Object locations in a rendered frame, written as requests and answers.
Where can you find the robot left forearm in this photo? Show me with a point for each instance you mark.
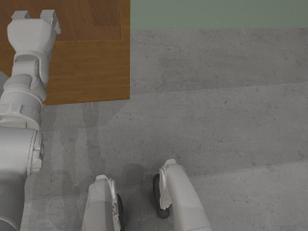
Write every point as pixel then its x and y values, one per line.
pixel 22 99

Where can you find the robot left hand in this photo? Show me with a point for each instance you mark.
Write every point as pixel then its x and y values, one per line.
pixel 34 34

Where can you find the left robot shin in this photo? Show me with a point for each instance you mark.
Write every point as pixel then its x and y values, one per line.
pixel 116 221

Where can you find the cabinet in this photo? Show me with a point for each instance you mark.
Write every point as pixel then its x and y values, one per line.
pixel 84 71

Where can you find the right robot thigh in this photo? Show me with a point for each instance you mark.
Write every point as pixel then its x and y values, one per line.
pixel 188 210

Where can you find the left robot upper arm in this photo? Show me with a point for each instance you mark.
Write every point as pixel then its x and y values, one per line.
pixel 21 154

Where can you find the drawer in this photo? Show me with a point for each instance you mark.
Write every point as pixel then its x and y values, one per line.
pixel 79 19

